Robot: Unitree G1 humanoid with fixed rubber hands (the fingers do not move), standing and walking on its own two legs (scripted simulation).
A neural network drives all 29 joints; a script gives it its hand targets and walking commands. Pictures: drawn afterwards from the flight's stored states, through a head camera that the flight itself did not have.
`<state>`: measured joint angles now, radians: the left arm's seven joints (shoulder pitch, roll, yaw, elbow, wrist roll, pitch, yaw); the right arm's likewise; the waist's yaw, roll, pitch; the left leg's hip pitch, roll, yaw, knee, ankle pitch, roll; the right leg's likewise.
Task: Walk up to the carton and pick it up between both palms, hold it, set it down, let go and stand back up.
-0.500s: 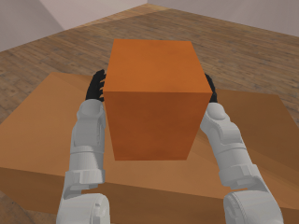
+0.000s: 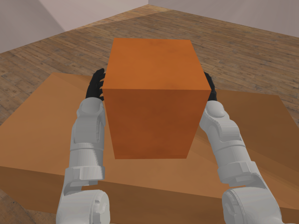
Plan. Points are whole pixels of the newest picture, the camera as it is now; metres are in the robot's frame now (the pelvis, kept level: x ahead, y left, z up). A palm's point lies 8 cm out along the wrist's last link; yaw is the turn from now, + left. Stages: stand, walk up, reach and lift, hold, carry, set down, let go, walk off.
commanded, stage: hold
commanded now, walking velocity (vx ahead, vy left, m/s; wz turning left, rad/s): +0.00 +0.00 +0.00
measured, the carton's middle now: (151, 100) +0.38 +0.00 +0.16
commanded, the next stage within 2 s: none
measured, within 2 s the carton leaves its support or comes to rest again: neither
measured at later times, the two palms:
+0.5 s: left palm (94, 98) +0.37 +0.14 +0.18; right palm (206, 101) +0.36 -0.15 +0.17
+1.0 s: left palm (95, 99) +0.37 +0.14 +0.17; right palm (207, 102) +0.36 -0.15 +0.17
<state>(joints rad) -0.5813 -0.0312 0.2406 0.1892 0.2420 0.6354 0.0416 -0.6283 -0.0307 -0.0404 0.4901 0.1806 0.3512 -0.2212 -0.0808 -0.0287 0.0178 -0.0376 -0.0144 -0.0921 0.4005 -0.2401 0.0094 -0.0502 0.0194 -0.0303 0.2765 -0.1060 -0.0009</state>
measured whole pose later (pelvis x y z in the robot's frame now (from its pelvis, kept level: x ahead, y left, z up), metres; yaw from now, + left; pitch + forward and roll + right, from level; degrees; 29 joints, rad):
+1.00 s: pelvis +0.01 +0.00 +0.00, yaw +0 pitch -7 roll -2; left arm -0.53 -0.04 0.22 0.13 0.24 0.64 0.04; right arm -0.57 -0.04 -0.01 0.40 0.21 0.36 -0.24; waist -0.08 -0.03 0.02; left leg -0.03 -0.01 -0.08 0.39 -0.25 0.01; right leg -0.04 0.02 -0.03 0.26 -0.11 0.00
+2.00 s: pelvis +0.01 +0.00 +0.00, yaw +0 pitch -6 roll -2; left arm -0.54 -0.02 0.22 0.15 0.23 0.63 0.03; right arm -0.57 -0.03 -0.02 0.42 0.20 0.35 -0.24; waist -0.09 -0.04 0.01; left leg -0.04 -0.01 -0.09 0.39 -0.25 0.01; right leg -0.04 0.02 -0.03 0.26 -0.11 0.00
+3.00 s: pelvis +0.00 +0.00 +0.00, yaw +0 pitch -6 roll -1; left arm -0.59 -0.02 0.24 0.22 0.23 0.62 0.03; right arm -0.61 -0.02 -0.05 0.48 0.17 0.34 -0.23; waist -0.08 -0.04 -0.01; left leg -0.04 -0.02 -0.08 0.38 -0.23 0.01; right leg -0.06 0.02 -0.03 0.27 -0.11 0.00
